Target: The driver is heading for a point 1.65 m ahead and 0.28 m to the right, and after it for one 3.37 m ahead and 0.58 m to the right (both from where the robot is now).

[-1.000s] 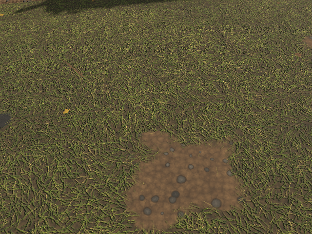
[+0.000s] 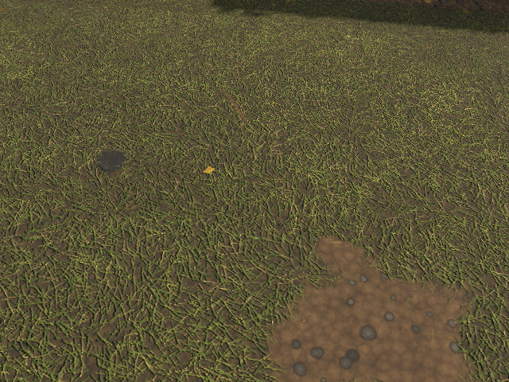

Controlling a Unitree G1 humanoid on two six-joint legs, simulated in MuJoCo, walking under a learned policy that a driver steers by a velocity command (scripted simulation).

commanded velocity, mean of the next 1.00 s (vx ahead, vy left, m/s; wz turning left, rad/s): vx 0.46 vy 0.00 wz -0.29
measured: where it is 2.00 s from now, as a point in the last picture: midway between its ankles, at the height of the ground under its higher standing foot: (305, 295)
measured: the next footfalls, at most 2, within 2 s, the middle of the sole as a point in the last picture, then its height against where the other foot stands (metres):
right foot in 0.32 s outside the picture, level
left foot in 0.74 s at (259, 381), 0.19 m lower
